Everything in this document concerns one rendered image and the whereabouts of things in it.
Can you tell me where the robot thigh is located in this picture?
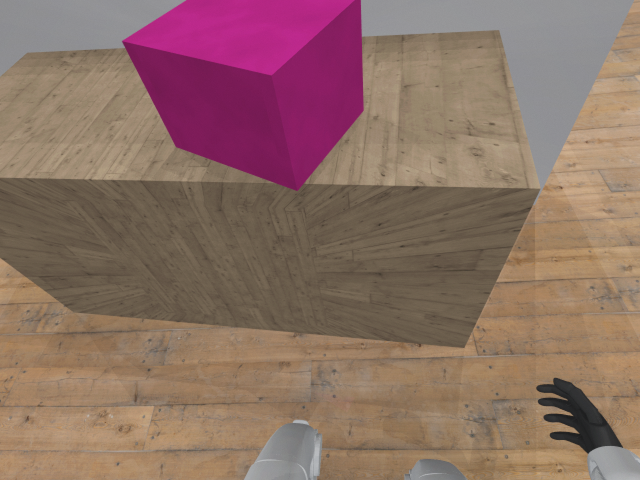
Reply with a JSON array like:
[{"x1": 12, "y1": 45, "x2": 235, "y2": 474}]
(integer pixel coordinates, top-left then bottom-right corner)
[
  {"x1": 244, "y1": 423, "x2": 322, "y2": 480},
  {"x1": 404, "y1": 459, "x2": 468, "y2": 480}
]

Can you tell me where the right robot forearm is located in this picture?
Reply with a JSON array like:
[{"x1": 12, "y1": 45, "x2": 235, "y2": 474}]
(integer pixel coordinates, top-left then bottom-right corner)
[{"x1": 587, "y1": 446, "x2": 640, "y2": 480}]

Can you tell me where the pedestal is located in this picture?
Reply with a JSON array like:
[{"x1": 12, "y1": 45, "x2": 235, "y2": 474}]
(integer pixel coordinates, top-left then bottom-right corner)
[{"x1": 0, "y1": 30, "x2": 541, "y2": 348}]

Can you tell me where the carton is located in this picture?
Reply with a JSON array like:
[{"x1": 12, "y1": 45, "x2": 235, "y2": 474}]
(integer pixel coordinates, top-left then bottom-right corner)
[{"x1": 122, "y1": 0, "x2": 364, "y2": 191}]

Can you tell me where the robot right hand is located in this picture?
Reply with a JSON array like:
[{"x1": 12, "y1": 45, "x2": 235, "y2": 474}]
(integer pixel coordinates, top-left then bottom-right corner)
[{"x1": 536, "y1": 378, "x2": 623, "y2": 454}]

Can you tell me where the robot left thigh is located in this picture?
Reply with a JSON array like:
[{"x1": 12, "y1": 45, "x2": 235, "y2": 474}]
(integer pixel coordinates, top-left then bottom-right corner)
[{"x1": 244, "y1": 423, "x2": 322, "y2": 480}]

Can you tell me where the robot right thigh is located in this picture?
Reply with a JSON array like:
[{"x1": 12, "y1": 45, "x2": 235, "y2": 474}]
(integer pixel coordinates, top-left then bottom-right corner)
[{"x1": 404, "y1": 459, "x2": 468, "y2": 480}]

